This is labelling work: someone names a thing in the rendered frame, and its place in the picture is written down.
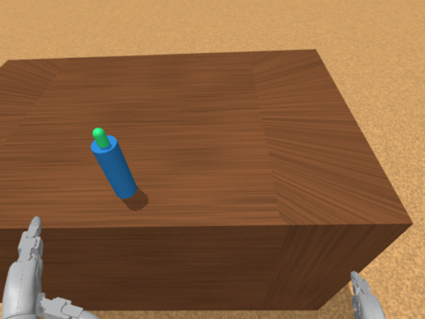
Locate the left robot hand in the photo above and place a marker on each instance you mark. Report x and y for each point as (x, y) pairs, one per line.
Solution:
(23, 293)

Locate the bottle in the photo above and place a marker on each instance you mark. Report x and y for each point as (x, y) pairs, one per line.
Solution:
(111, 159)

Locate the right robot hand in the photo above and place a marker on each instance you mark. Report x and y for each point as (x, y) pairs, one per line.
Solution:
(366, 305)

